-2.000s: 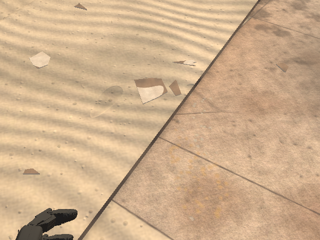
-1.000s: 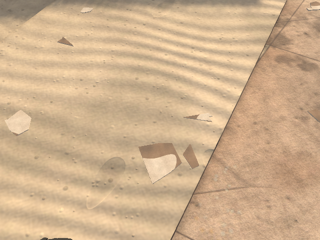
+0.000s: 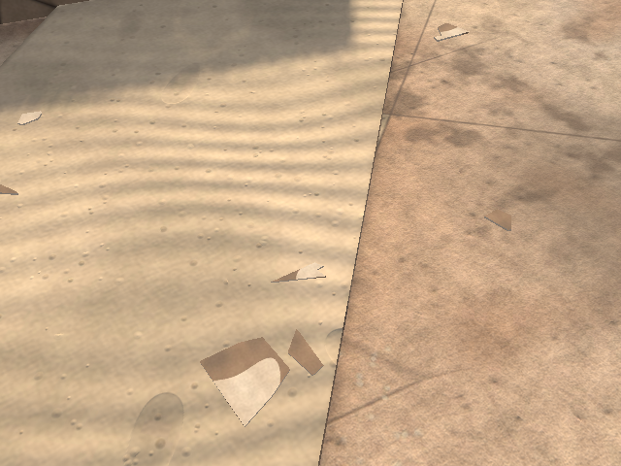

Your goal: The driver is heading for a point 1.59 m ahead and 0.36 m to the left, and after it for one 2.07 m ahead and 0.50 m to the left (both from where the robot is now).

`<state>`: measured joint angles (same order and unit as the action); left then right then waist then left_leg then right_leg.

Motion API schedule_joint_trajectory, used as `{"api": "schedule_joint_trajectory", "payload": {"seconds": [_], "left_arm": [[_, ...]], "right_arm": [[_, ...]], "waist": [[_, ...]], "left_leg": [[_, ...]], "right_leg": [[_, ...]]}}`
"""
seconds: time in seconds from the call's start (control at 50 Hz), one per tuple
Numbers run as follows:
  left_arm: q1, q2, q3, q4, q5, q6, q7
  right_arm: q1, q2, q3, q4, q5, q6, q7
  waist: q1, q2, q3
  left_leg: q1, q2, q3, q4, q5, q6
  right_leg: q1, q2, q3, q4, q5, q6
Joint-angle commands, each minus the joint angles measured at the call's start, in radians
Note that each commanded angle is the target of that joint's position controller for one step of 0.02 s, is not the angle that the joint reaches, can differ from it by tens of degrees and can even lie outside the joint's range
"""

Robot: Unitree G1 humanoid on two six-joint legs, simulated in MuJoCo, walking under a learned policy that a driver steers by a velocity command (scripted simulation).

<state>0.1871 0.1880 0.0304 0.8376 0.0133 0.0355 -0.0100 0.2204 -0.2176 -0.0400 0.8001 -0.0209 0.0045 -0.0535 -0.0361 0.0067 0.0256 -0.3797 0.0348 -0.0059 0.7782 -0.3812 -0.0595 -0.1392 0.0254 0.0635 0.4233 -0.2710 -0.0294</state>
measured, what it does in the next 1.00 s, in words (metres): walks ahead: left foot 0.04 m higher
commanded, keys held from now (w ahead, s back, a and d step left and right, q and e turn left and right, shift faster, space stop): no key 0.58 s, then w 0.42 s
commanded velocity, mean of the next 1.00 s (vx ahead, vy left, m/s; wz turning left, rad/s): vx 0.11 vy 0.00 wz -0.01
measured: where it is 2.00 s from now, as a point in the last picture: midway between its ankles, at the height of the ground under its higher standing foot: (314, 389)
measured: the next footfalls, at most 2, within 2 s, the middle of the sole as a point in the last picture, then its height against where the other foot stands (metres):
left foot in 0.88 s outside the picture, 0.04 m higher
right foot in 1.44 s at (362, 454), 0.04 m lower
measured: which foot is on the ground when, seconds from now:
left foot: down 0.00-0.64, up 0.66-0.86, down 0.88-1.00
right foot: down 0.00-0.92, up 0.94-1.00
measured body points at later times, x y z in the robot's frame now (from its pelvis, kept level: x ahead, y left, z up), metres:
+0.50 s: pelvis -0.01 -0.01 +0.01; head +0.01 -0.02 +0.46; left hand +0.00 +0.23 -0.14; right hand +0.08 -0.26 -0.14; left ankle +0.02 +0.16 -0.70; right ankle -0.03 -0.10 -0.74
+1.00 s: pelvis +0.09 +0.06 +0.01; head +0.10 +0.08 +0.46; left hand +0.08 +0.32 -0.15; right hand +0.17 -0.20 -0.12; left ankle +0.09 +0.16 -0.70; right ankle +0.00 -0.08 -0.66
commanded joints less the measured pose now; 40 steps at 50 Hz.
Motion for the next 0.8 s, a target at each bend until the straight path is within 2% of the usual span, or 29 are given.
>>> {"api": "schedule_joint_trajectory", "payload": {"seconds": [0.02, 0.08, 0.16, 0.28, 0.58, 0.6, 0.62, 0.64, 0.66, 0.68, 0.72, 0.76, 0.8], "left_arm": [[0.022, 0.141, 0.031, -0.020, -0.009, -0.025, 0.012], [0.044, 0.129, 0.029, 0.010, -0.009, -0.017, 0.018], [0.055, 0.126, 0.029, 0.041, -0.009, -0.016, 0.017], [0.096, 0.121, 0.026, 0.095, -0.009, -0.020, 0.018], [0.193, 0.101, 0.010, 0.185, -0.006, -0.020, 0.024], [0.212, 0.093, 0.008, 0.195, -0.007, -0.019, 0.026], [0.226, 0.107, 0.012, 0.197, -0.013, -0.016, 0.029], [0.237, 0.142, 0.021, 0.194, -0.017, -0.016, 0.032], [0.244, 0.184, 0.033, 0.188, -0.019, -0.019, 0.035], [0.252, 0.200, 0.041, 0.184, -0.016, -0.027, 0.039], [0.286, 0.177, 0.045, 0.191, -0.016, -0.047, 0.049], [0.313, 0.152, 0.045, 0.197, -0.027, -0.059, 0.051], [0.304, 0.144, 0.046, 0.185, -0.033, -0.061, 0.049]], "right_arm": [[-0.040, -0.100, -0.029, -0.040, 0.003, -0.013, -0.010], [-0.029, -0.081, -0.029, 0.007, 0.011, -0.016, -0.008], [-0.044, -0.076, -0.035, 0.053, 0.012, -0.016, -0.016], [-0.060, -0.071, -0.041, 0.119, 0.015, -0.019, -0.023], [-0.111, -0.055, -0.037, 0.237, 0.022, -0.014, -0.020], [-0.100, -0.046, -0.035, 0.250, 0.021, -0.012, -0.019], [-0.107, -0.047, -0.036, 0.256, 0.024, -0.012, -0.018], [-0.129, -0.054, -0.038, 0.250, 0.027, -0.015, -0.017], [-0.154, -0.066, -0.039, 0.235, 0.031, -0.025, -0.014], [-0.182, -0.079, -0.040, 0.219, 0.040, -0.039, -0.008], [-0.221, -0.081, -0.042, 0.202, 0.057, -0.066, 0.008], [-0.229, -0.064, -0.039, 0.198, 0.057, -0.088, 0.026], [-0.235, -0.045, -0.030, 0.189, 0.055, -0.103, 0.040]], "waist": [[0.024, -0.086, -0.003], [0.025, -0.078, -0.020], [0.024, -0.064, -0.009], [0.022, -0.067, -0.012], [0.021, -0.064, -0.001], [0.026, -0.067, -0.021], [0.039, -0.083, -0.013], [0.058, -0.122, 0.017], [0.070, -0.174, 0.054], [0.083, -0.203, 0.085], [0.098, -0.178, 0.113], [0.100, -0.139, 0.107], [0.091, -0.133, 0.093]], "left_leg": [[0.035, 0.024, -0.044, -0.118, 0.174, 0.019], [0.037, 0.018, -0.038, -0.132, 0.139, 0.019], [0.049, 0.013, -0.034, -0.157, 0.146, 0.021], [0.059, 0.008, -0.028, -0.173, 0.153, 0.025], [0.059, 0.003, -0.016, -0.174, 0.168, 0.034], [0.061, -0.008, -0.001, -0.168, 0.124, 0.034], [0.034, -0.032, 0.032, -0.129, 0.044, 0.035], [-0.032, -0.050, 0.062, -0.068, -0.033, 0.036], [-0.112, -0.043, 0.063, 0.011, -0.073, 0.046], [-0.186, -0.017, 0.042, 0.085, -0.099, 0.063], [-0.351, 0.036, -0.002, 0.185, -0.090, 0.084], [-0.435, 0.061, -0.002, 0.209, -0.079, 0.102], [-0.385, 0.067, 0.012, 0.131, -0.061, 0.109]], "right_leg": [[-0.032, -0.135, 0.103, -0.101, 0.264, -0.018], [-0.004, -0.140, 0.109, -0.104, 0.270, -0.017], [-0.019, -0.135, 0.114, -0.131, 0.198, -0.012], [-0.015, -0.126, 0.107, -0.138, 0.211, -0.006], [-0.019, -0.108, 0.081, -0.127, 0.234, 0.003], [-0.007, -0.106, 0.089, -0.150, 0.112, -0.004], [-0.003, -0.114, 0.119, -0.184, -0.091, -0.030], [-0.001, -0.150, 0.188, -0.231, -0.302, -0.072], [0.004, -0.218, 0.285, -0.281, -0.434, -0.118], [0.020, -0.276, 0.362, -0.317, -0.472, -0.159], [0.124, -0.329, 0.416, -0.334, -0.405, -0.201], [0.194, -0.330, 0.379, -0.314, -0.297, -0.198], [0.163, -0.305, 0.314, -0.304, -0.233, -0.180]]}}
Keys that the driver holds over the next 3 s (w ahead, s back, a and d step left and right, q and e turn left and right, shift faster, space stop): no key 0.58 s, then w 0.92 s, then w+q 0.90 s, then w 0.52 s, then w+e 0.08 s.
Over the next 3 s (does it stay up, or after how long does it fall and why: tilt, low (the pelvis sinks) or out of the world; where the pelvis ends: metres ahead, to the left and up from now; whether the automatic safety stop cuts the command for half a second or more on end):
stays up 1.19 0.26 0.03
